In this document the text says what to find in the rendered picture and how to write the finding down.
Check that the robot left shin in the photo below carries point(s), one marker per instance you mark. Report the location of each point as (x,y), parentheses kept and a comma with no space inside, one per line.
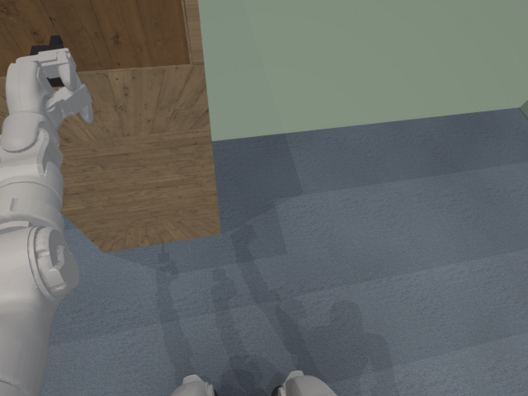
(191,378)

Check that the left robot forearm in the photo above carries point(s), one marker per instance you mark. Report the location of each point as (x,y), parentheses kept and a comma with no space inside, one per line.
(31,184)

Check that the drawer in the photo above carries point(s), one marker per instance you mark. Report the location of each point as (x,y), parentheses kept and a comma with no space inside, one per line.
(100,34)

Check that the handle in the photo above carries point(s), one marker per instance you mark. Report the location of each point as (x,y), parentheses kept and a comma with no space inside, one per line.
(54,44)

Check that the right robot thigh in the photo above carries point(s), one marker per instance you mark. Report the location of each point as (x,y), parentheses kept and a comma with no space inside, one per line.
(305,385)

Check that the cabinet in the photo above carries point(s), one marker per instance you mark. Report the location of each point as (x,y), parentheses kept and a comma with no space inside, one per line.
(142,173)

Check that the left robot upper arm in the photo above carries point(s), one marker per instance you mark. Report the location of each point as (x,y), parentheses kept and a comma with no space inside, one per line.
(37,270)

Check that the left robot hand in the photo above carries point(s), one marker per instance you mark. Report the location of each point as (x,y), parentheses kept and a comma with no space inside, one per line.
(28,89)

